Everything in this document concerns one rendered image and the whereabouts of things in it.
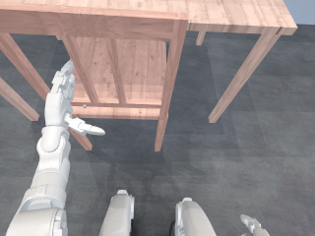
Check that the robot thigh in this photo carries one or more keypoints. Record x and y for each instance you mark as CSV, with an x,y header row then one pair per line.
x,y
118,216
192,218

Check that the robot left upper arm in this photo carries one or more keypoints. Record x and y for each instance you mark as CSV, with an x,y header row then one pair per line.
x,y
50,221

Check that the left robot thigh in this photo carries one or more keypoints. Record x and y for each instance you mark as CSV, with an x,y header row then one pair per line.
x,y
118,216

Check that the right robot hand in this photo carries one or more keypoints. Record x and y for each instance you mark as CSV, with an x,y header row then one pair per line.
x,y
253,225

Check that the left robot hand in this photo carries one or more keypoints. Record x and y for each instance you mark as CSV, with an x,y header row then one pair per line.
x,y
58,100

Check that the right robot thigh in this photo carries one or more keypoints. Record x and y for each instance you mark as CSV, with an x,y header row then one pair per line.
x,y
192,218

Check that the chair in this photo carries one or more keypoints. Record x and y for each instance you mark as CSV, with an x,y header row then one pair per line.
x,y
119,58

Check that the left robot forearm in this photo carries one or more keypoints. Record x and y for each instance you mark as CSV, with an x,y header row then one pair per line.
x,y
51,176

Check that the table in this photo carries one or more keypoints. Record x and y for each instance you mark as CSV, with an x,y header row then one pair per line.
x,y
270,18

